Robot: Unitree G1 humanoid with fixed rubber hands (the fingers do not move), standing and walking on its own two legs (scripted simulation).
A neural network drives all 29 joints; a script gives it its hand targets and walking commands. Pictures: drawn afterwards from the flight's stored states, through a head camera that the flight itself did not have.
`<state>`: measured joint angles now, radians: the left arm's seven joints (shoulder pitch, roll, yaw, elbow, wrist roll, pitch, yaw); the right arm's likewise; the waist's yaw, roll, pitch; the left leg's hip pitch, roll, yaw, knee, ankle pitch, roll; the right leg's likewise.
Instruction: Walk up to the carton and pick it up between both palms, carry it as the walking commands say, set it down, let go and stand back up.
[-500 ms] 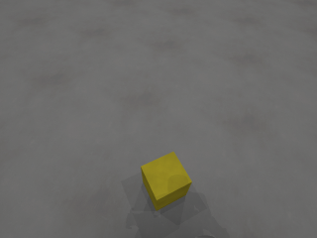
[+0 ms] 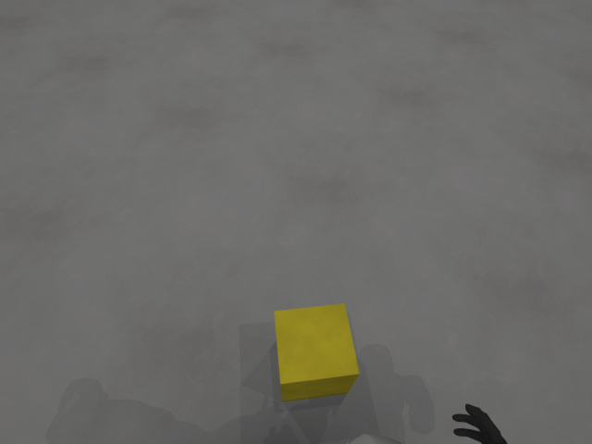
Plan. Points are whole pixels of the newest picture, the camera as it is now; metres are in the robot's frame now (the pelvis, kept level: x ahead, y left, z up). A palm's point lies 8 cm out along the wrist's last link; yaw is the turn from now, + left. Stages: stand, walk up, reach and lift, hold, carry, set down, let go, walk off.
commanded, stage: walk up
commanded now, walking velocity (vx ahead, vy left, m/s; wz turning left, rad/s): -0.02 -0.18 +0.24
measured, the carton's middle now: (312, 354) +0.41 -0.02 -0.64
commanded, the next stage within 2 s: stand in 1.66 s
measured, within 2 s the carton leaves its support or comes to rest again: neither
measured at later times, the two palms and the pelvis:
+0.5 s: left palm out of the picture -0.01 +0.22 -0.06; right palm out of the picture +0.11 -0.34 -0.14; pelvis +0.00 -0.08 +0.01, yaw +6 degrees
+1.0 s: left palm out of the picture -0.03 +0.21 -0.14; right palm out of the picture +0.12 -0.23 -0.12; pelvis +0.00 -0.02 +0.01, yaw +7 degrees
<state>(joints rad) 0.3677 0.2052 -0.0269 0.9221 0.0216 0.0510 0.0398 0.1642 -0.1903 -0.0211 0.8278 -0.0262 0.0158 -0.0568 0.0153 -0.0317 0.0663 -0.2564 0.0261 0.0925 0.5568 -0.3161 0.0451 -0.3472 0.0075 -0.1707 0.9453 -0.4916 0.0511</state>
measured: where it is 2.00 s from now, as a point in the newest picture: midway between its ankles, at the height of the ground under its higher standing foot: outside the picture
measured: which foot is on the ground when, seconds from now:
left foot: down 0.00-0.20, up 0.22-0.66, down 0.68-1.00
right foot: up 0.00-0.20, down 0.22-0.68, up 0.70-0.96, down 0.98-1.00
